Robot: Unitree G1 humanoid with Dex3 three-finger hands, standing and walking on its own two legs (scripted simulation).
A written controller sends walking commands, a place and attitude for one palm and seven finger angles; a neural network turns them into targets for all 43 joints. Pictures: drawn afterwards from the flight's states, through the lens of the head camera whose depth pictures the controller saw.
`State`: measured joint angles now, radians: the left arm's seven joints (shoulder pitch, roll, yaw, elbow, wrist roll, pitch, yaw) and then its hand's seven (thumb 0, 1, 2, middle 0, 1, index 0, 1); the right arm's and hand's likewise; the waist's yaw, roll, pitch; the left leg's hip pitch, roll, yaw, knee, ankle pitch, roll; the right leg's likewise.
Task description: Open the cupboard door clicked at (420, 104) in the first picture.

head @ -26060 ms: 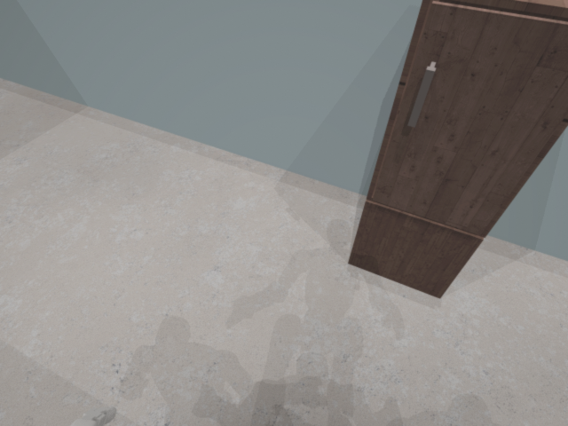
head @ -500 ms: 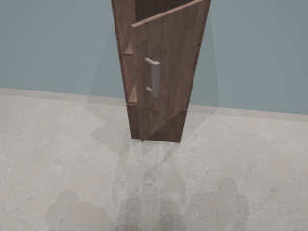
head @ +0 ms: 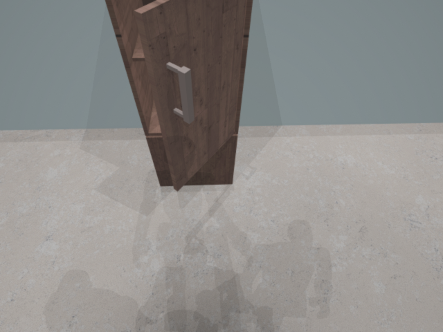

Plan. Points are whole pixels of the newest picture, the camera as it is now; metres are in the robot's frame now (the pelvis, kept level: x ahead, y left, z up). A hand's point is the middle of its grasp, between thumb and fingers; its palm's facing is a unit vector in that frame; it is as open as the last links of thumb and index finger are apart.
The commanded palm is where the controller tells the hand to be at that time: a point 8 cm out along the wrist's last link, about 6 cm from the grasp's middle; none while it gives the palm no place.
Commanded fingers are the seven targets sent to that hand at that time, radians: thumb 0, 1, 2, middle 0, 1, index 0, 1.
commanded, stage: walk to a spot facing it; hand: left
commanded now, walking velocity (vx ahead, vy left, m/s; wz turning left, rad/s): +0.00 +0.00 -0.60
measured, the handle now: (180, 94) +0.59 +0.14 +0.07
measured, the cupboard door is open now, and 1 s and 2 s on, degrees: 51 51 51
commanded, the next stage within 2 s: none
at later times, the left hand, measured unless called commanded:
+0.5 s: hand out of the picture +0.10 +0.12 -0.16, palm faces -0.22 -0.95 -0.23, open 7.4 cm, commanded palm none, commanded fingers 0.00 0.90 0.90 -0.20 -0.30 -0.20 -0.30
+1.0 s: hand (190, 301) +0.19 +0.08 -0.16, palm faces -0.56 -0.79 -0.26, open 7.4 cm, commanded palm none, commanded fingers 0.00 0.90 0.90 -0.20 -0.30 -0.20 -0.30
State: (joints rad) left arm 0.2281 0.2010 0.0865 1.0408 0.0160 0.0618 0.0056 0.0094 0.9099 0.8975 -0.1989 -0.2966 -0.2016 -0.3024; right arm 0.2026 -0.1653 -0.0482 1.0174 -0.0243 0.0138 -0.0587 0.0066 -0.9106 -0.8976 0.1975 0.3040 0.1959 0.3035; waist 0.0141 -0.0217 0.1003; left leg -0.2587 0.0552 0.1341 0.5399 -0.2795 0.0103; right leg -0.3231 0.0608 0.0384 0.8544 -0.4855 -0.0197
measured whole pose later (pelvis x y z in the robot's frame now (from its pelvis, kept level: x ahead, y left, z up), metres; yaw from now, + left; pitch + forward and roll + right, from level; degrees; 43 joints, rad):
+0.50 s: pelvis -0.01 -0.05 +0.00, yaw -17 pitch +1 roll +1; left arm 0.22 0.18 0.06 0.94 0.03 0.03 0.01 0.01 0.91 0.90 -0.20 -0.30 -0.20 -0.30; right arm 0.09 -0.22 -0.08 0.91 -0.01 0.06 -0.02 0.01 -0.91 -0.90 0.20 0.30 0.19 0.30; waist 0.02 -0.01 0.11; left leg -0.47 0.04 0.00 1.02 -0.41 -0.07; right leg -0.28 0.07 0.09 0.51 -0.23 -0.05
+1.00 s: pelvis -0.01 -0.05 +0.00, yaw -36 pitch +1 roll +0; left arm 0.16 0.26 0.09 0.91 0.02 0.06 -0.04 0.01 0.91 0.90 -0.19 -0.30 -0.20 -0.30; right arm 0.26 -0.20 -0.05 0.91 -0.03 0.02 -0.03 0.01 -0.91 -0.90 0.20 0.30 0.20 0.30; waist -0.01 0.01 0.10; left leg -0.23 0.16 0.21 0.57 -0.34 -0.05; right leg -0.36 -0.03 -0.06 0.70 -0.37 0.03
